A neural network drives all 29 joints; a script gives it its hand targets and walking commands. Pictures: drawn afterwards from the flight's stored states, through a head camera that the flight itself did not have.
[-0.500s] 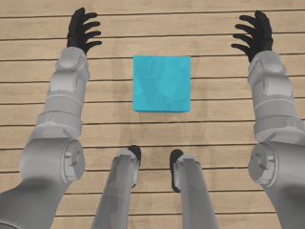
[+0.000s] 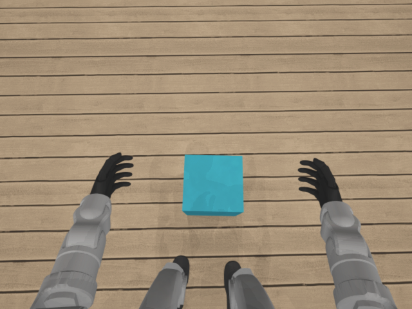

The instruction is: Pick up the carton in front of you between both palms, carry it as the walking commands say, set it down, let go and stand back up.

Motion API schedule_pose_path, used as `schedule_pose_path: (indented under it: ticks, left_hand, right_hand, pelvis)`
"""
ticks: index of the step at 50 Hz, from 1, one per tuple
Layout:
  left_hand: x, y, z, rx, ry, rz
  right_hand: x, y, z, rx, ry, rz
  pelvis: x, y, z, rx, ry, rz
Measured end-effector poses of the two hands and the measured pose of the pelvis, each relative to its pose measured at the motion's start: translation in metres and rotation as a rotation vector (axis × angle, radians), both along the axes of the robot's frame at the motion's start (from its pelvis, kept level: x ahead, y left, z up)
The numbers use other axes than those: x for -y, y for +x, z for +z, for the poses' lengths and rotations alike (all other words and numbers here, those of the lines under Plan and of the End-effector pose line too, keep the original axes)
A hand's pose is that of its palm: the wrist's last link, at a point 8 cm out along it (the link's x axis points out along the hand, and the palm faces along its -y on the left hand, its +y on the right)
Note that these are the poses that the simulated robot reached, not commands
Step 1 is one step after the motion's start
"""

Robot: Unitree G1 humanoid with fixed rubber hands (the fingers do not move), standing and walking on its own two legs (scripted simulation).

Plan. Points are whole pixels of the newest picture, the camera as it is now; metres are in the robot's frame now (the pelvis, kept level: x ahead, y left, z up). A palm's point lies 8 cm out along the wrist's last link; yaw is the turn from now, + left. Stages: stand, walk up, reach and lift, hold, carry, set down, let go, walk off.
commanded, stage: let go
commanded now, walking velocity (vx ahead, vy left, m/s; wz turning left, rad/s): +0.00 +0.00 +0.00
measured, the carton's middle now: (212, 188) +0.42 -0.01 -0.60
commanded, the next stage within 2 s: stand in 0.82 s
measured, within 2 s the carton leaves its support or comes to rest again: neither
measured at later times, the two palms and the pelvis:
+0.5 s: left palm (57, 276) +0.18 +0.23 -0.02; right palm (370, 290) +0.19 -0.23 -0.02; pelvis +0.03 +0.00 +0.05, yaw +0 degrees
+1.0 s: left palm (34, 281) +0.17 +0.28 -0.03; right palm (390, 302) +0.17 -0.27 -0.03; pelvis +0.03 +0.00 +0.05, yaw +0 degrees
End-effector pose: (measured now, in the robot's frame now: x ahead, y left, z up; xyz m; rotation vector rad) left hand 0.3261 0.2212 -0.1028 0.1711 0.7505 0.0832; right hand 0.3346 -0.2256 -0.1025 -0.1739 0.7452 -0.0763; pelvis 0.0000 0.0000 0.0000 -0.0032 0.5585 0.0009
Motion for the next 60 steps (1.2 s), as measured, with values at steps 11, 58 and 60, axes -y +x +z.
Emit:
schedule_pose_path:
  ticks: [11,58,60]
  left_hand:
    - [-0.006,-0.08,0.049,-0.023,-0.004,0.002]
    - [-0.069,-0.16,0.063,-0.177,0.181,0.044]
    - [-0.07,-0.161,0.061,-0.185,0.181,0.044]
  right_hand:
    - [0.004,-0.081,0.048,-0.024,0.003,-0.006]
    - [0.059,-0.164,0.071,-0.168,-0.208,-0.051]
    - [0.059,-0.164,0.071,-0.173,-0.21,-0.051]
  pelvis:
    - [0.0,0.02,0.033,0.232,0.001,-0.001]
    - [-0.004,0.038,0.047,0.562,-0.004,0.0]
    - [-0.004,0.039,0.047,0.563,-0.003,0.001]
